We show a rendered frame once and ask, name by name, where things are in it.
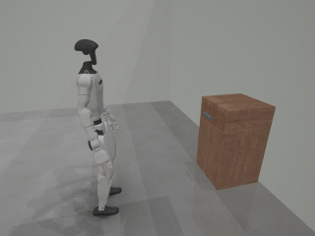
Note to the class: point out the robot left thigh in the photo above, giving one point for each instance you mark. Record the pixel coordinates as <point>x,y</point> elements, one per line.
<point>110,138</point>

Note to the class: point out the drawer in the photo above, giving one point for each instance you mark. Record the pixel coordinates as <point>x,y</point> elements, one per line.
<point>220,119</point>

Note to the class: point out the handle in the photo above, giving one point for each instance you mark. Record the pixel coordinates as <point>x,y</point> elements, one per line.
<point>206,114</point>

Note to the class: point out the right robot foot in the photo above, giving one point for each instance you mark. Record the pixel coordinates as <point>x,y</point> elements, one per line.
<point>108,210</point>

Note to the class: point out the robot right forearm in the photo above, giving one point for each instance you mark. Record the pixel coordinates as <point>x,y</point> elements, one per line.
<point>89,127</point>

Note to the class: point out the robot right hand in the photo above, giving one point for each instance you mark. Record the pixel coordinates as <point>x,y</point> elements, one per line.
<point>101,157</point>

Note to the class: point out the robot left forearm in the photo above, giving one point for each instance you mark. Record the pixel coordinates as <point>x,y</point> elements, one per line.
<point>105,112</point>

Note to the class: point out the cabinet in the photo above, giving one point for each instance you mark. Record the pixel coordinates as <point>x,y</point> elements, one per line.
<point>234,157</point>

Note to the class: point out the robot right upper arm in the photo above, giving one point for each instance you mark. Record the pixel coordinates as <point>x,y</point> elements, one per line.
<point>85,84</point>

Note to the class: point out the robot left hand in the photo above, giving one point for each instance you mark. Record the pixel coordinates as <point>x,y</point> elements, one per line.
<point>109,121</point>

